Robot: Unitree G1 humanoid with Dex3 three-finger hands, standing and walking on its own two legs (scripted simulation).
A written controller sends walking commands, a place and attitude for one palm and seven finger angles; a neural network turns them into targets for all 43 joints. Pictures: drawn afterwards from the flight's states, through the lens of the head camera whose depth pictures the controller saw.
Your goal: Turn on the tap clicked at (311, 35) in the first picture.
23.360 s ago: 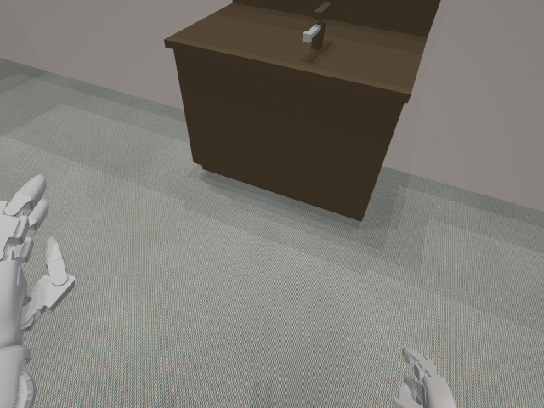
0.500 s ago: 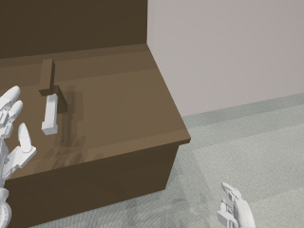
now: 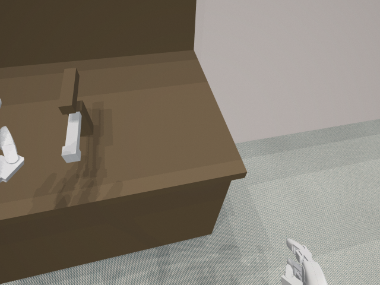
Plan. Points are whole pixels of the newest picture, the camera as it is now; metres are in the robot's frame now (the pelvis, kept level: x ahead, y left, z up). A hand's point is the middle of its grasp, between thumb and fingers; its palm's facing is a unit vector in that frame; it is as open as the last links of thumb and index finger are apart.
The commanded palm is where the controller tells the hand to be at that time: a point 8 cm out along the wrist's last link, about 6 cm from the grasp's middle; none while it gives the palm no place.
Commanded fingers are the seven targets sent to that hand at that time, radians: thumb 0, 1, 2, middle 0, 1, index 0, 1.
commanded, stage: come to a stop and stand still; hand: left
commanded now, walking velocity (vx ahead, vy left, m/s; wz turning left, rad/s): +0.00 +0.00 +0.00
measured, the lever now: (71, 153) +0.33 +0.30 +0.06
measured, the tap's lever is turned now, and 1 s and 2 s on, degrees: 0 0 0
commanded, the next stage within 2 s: look again from close up in 0.64 s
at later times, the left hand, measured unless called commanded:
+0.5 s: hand (6, 177) +0.22 +0.31 +0.16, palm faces +0.42 -0.86 -0.29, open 7.4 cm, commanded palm +0.16 +0.34 +0.18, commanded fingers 0.00 0.90 0.90 -0.20 -0.30 -0.20 -0.30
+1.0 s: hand (12, 184) +0.21 +0.29 +0.16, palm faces +0.40 -0.85 -0.35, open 7.4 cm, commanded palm +0.15 +0.32 +0.18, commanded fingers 0.00 0.90 0.90 -0.20 -0.30 -0.20 -0.30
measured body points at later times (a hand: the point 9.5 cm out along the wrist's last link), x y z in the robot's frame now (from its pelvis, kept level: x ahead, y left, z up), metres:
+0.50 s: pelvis +0.00 +0.05 +0.00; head +0.02 +0.09 +0.45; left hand +0.19 +0.35 +0.18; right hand +0.19 -0.15 -0.06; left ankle +0.01 +0.13 -0.74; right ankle +0.01 -0.11 -0.74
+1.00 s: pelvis -0.01 +0.04 +0.00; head +0.01 +0.06 +0.45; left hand +0.18 +0.34 +0.18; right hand +0.17 -0.18 -0.07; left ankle +0.01 +0.13 -0.74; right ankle +0.01 -0.11 -0.74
